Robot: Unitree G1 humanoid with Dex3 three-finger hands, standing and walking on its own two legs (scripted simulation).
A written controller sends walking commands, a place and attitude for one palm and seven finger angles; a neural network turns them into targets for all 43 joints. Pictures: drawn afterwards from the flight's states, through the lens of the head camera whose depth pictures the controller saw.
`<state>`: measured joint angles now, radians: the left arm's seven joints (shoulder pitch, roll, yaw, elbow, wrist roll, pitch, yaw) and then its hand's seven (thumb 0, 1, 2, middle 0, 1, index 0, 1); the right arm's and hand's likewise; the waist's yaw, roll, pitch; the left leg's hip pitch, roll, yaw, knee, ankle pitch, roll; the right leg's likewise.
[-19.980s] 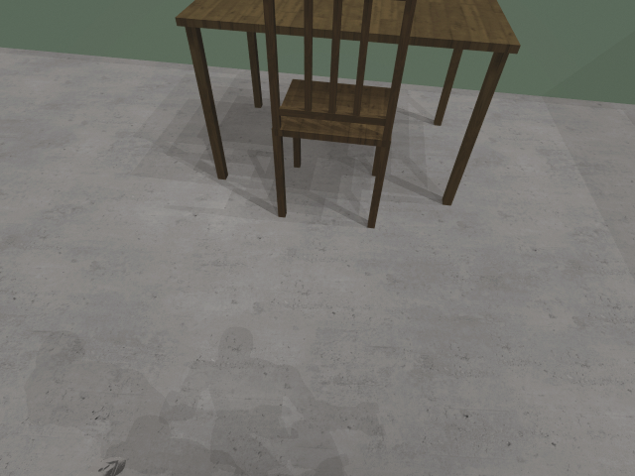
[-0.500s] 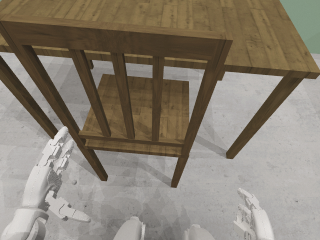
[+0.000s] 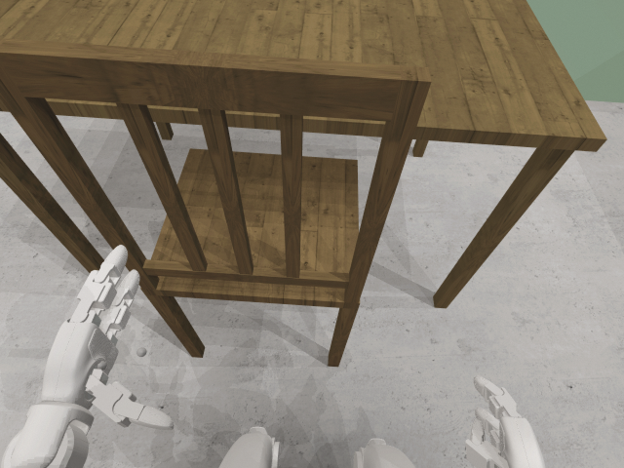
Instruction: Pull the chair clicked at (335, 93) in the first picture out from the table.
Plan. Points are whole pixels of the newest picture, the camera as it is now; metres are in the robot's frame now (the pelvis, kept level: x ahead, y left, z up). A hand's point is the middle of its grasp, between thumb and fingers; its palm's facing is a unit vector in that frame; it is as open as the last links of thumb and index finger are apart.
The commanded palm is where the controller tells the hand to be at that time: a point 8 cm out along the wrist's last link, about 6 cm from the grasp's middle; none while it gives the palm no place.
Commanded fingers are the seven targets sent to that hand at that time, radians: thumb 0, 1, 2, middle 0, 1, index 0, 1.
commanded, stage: raise the hand toward the chair's back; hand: left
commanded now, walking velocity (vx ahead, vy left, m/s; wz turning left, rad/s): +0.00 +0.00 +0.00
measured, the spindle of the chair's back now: (233, 209) +0.46 +0.14 +0.03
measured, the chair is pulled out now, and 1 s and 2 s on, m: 0.00 0.00 0.00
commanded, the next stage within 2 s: aim the fingers beside a spindle in 0.08 s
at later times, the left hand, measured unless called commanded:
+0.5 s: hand (177, 344) +0.26 +0.17 +0.03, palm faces -0.06 -1.00 -0.04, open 16.9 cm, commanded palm +0.24 +0.23 +0.03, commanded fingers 0.00 -0.50 0.30 -0.06 -0.08 -0.06 -0.08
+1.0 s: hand (212, 329) +0.28 +0.14 +0.01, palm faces -0.06 -1.00 -0.04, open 16.9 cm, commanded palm +0.27 +0.19 +0.01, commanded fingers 0.00 -0.50 0.30 -0.06 -0.08 -0.06 -0.08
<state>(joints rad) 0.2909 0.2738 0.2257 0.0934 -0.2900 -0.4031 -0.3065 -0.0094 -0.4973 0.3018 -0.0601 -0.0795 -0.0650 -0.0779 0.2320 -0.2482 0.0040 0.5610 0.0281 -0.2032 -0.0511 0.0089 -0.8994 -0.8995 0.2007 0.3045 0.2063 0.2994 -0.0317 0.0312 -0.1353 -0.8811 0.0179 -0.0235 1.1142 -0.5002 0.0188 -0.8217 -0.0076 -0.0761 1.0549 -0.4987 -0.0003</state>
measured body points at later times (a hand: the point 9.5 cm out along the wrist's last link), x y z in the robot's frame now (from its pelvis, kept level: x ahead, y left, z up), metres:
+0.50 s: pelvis +0.00 -0.01 -0.01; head +0.08 +0.00 +0.44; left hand +0.25 +0.23 +0.03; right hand +0.17 -0.25 -0.09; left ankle +0.02 +0.10 -0.66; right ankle +0.01 -0.12 -0.66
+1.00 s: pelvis +0.00 -0.01 -0.02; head +0.09 -0.01 +0.42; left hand +0.28 +0.19 +0.02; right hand +0.17 -0.26 -0.12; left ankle +0.02 +0.10 -0.66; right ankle +0.01 -0.12 -0.66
